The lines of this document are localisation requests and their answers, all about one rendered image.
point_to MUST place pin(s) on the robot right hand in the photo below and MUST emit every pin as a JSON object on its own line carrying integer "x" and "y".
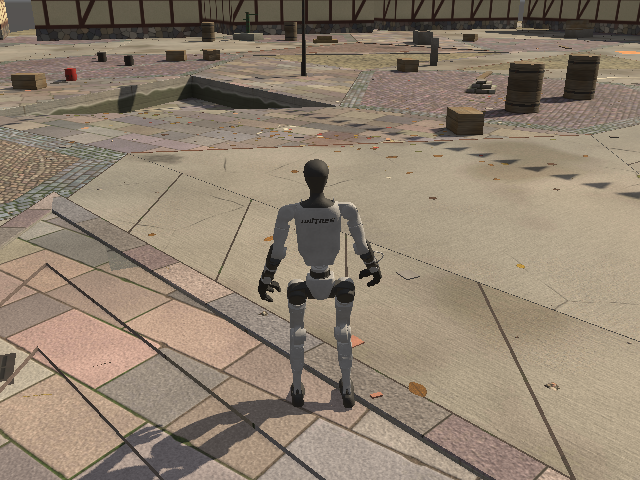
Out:
{"x": 377, "y": 276}

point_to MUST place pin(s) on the left robot forearm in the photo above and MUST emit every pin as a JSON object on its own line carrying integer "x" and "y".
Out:
{"x": 270, "y": 268}

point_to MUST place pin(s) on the robot right upper arm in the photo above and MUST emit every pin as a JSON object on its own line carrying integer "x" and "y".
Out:
{"x": 349, "y": 211}

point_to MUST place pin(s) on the right robot thigh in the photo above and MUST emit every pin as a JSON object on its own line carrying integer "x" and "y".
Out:
{"x": 344, "y": 297}

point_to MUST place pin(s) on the robot left foot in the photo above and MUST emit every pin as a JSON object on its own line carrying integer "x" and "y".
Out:
{"x": 297, "y": 399}

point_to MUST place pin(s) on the robot left upper arm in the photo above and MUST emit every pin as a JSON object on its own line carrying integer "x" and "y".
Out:
{"x": 285, "y": 214}

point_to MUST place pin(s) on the robot left hand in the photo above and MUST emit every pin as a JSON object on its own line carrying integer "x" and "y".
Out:
{"x": 262, "y": 288}

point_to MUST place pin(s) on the right robot forearm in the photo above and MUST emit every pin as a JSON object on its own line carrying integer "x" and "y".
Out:
{"x": 369, "y": 259}

